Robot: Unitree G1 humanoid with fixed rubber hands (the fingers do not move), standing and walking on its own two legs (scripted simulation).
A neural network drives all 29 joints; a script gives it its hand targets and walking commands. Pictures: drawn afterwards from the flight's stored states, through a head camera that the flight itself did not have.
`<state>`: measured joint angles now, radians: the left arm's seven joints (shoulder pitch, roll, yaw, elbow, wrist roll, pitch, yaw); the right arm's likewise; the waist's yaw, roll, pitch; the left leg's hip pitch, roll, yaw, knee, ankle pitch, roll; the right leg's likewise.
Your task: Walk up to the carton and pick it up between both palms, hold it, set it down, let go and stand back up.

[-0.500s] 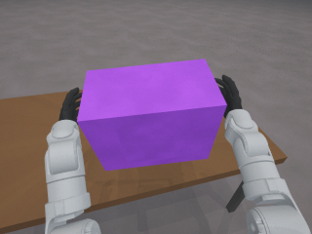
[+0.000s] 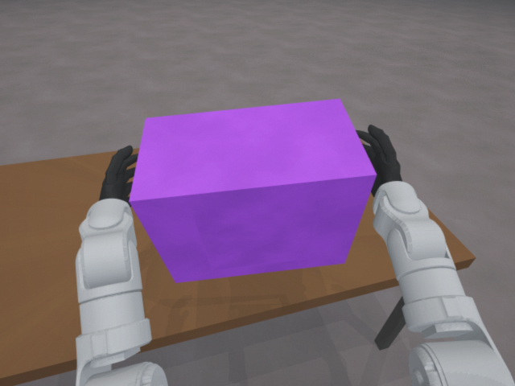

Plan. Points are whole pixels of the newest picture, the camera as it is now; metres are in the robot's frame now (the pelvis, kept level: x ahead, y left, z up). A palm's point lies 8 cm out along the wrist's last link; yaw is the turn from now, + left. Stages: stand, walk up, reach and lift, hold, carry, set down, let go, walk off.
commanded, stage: hold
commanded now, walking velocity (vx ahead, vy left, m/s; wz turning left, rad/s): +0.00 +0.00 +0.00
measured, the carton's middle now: (252, 196) +0.39 +0.01 +0.13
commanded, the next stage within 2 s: set down in 0.04 s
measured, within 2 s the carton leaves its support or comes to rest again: neither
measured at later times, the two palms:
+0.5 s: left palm (121, 211) +0.35 +0.20 +0.14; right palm (371, 176) +0.37 -0.17 +0.18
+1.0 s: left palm (134, 217) +0.37 +0.20 +0.11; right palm (364, 185) +0.40 -0.18 +0.14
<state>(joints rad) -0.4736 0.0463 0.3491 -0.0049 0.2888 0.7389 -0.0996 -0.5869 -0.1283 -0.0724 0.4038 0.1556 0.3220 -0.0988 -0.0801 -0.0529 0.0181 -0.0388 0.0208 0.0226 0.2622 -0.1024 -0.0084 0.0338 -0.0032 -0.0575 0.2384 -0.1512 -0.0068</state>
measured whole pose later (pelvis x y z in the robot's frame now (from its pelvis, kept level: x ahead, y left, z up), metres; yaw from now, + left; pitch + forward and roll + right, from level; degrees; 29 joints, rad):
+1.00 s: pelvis +0.02 -0.01 +0.00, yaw +1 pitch -4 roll +0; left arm -0.47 0.03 0.36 0.35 0.26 0.32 -0.08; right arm -0.58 -0.07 -0.20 0.66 -0.02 -0.11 -0.05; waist -0.02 -0.05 0.05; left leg -0.05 0.02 0.02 0.24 -0.12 -0.02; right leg 0.01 -0.01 -0.08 0.26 -0.19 -0.01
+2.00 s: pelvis +0.03 -0.01 +0.00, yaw -2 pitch +6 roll +0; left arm -0.67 0.04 0.44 0.84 0.25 -0.01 0.00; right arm -0.76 -0.07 -0.49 0.97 -0.24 -0.27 0.01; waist 0.04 -0.03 -0.02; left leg -0.25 0.04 0.07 0.26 -0.11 -0.02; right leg -0.21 0.00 -0.06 0.27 -0.17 -0.02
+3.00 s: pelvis +0.02 -0.01 -0.01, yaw -3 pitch +23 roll +0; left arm -0.85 0.12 0.44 1.28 0.13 -0.36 0.07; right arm -0.87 -0.13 -0.55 1.20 -0.30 -0.40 -0.01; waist 0.05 0.01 -0.16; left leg -0.65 0.06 0.10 0.35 -0.11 -0.01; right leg -0.62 0.00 -0.07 0.37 -0.16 -0.02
